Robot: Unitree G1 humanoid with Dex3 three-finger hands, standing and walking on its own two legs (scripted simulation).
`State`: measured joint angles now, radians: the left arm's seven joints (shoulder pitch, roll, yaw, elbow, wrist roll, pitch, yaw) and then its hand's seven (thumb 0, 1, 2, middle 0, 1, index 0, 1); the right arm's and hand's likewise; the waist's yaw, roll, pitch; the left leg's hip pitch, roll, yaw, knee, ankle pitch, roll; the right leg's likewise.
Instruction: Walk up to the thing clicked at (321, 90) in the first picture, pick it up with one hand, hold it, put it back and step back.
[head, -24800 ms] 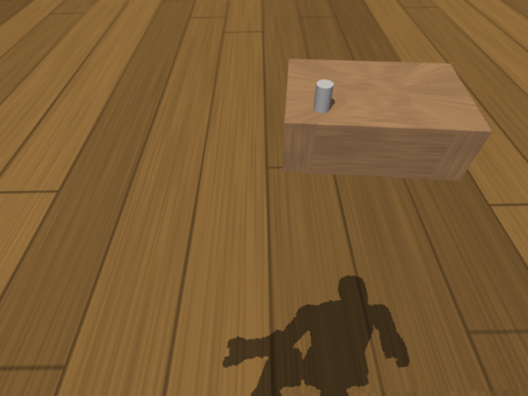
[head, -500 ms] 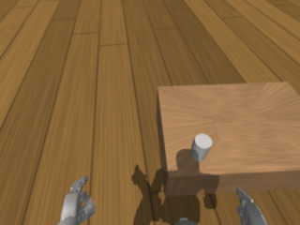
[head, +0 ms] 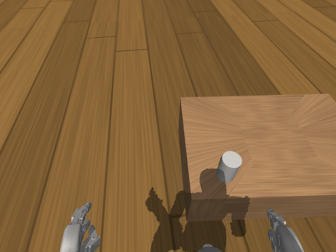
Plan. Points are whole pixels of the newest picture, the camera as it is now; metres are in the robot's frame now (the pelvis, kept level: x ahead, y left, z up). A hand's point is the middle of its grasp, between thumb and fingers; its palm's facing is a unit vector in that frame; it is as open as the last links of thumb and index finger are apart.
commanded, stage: home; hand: right
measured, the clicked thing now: (228, 167) +0.51 -0.23 -0.32
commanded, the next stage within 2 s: stand in 1.96 s
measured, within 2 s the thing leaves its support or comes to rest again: neither
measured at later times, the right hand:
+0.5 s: hand (264, 247) +0.16 -0.19 -0.05, palm faces +0.05 +0.98 -0.19, open 17.6 cm
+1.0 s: hand (266, 249) +0.16 -0.19 -0.05, palm faces +0.05 +0.98 -0.19, open 17.6 cm
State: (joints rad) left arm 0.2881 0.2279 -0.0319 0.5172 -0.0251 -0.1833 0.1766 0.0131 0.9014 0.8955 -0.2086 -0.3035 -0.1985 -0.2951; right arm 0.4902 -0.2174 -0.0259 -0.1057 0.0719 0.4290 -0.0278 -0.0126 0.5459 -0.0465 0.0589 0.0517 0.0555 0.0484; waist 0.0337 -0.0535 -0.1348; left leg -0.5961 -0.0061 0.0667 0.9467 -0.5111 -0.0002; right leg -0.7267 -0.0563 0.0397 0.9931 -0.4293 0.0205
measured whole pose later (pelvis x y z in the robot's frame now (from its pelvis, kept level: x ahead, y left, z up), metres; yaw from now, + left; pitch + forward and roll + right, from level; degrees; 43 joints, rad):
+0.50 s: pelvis +0.00 -0.01 +0.00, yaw +0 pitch +9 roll +3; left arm 0.27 0.22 -0.04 0.52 -0.02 -0.22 0.18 0.01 0.90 0.90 -0.21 -0.31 -0.20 -0.30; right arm 0.49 -0.22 -0.03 -0.13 0.06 0.45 -0.02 -0.01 0.56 -0.03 0.06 0.05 0.05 0.04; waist 0.03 -0.05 -0.15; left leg -0.60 0.00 0.06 0.94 -0.51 -0.02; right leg -0.74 -0.05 0.03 1.01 -0.44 0.00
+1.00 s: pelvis -0.01 -0.02 +0.00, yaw +0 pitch +9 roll +3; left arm 0.27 0.21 -0.04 0.52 -0.01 -0.23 0.19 0.01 0.90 0.90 -0.21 -0.31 -0.20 -0.30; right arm 0.50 -0.22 -0.03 -0.14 0.06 0.46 -0.02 -0.01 0.57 -0.03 0.05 0.05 0.05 0.04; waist 0.03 -0.05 -0.14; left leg -0.61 0.00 0.06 0.94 -0.50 -0.02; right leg -0.75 -0.05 0.03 1.01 -0.43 0.00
